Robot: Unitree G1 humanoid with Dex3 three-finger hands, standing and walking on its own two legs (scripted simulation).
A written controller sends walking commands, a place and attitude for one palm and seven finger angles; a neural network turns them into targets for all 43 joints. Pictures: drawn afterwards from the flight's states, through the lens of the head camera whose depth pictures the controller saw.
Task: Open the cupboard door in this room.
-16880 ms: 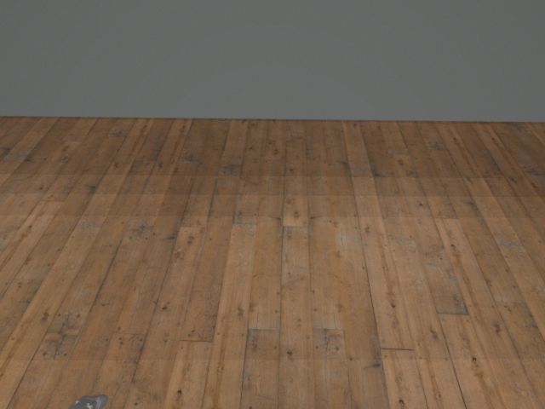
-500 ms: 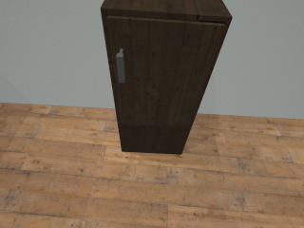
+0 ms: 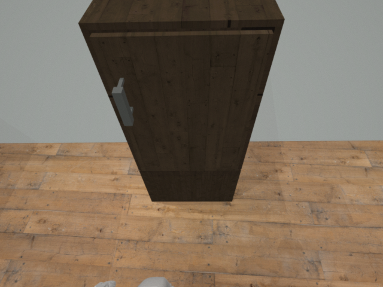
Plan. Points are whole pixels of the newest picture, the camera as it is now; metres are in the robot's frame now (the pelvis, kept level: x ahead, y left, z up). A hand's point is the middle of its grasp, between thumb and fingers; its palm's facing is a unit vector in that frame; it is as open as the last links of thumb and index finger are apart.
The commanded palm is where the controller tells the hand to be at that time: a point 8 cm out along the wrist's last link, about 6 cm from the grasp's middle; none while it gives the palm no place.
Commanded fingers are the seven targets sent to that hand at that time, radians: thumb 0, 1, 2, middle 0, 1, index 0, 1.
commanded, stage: come to a stop and stand still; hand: left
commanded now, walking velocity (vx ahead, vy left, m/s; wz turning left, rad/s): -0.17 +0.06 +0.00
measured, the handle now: (125, 102) +0.55 +0.22 +0.04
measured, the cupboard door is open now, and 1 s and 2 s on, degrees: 0 0 0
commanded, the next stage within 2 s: look again from close up in 1.10 s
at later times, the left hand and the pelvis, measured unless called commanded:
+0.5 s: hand out of the picture +0.00 +0.25 -0.17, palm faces +0.00 -0.98 -0.20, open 7.4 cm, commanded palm none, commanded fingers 0.00 0.90 0.90 -0.20 -0.30 -0.20 -0.30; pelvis -0.02 +0.05 +0.01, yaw -2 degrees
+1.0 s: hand out of the picture -0.02 +0.15 -0.17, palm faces +0.00 -0.98 -0.20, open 7.2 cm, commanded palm none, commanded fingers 0.00 0.90 0.90 -0.20 -0.30 -0.20 -0.30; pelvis -0.04 -0.02 +0.00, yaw -2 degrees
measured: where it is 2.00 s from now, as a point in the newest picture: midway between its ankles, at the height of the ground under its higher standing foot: outside the picture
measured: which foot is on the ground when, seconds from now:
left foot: up 0.00-0.16, down 0.18-1.00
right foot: down 0.00-0.18, up 0.20-0.66, down 0.68-1.00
